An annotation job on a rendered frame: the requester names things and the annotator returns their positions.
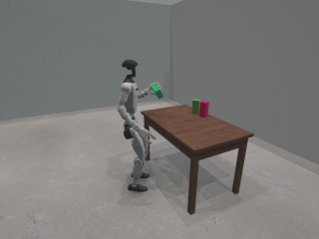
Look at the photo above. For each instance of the table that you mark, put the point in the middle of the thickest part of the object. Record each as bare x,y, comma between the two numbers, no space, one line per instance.
198,138

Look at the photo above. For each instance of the robot left hand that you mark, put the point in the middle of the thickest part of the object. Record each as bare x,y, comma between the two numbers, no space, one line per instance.
151,90

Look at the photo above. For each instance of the sponge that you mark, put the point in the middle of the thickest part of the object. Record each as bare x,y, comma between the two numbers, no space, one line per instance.
157,91

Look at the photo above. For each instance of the robot left forearm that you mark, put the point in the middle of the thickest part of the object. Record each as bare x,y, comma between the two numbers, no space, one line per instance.
144,93

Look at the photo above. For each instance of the robot right upper arm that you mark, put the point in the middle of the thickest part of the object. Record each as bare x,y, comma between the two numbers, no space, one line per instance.
125,91

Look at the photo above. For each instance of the robot right forearm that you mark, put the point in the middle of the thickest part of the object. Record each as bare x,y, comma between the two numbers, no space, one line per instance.
126,116

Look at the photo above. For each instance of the right robot thigh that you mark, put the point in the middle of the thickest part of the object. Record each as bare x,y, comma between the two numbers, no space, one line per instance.
137,143

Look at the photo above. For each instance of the robot right foot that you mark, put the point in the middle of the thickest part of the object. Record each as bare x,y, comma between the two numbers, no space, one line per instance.
138,188

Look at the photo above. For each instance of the robot right hand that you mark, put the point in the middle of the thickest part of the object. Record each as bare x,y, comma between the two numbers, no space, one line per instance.
144,133

